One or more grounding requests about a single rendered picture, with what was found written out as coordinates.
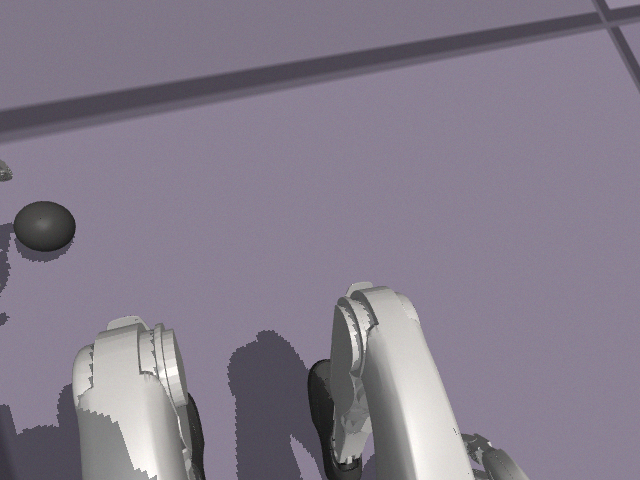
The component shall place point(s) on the left robot foot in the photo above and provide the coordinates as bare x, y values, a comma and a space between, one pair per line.
197, 439

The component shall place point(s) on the right robot hand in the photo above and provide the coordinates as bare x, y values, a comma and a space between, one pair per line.
498, 464

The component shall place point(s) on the right robot foot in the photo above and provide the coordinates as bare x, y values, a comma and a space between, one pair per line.
322, 408

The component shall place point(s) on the ball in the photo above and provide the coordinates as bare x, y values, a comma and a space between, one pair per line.
44, 226

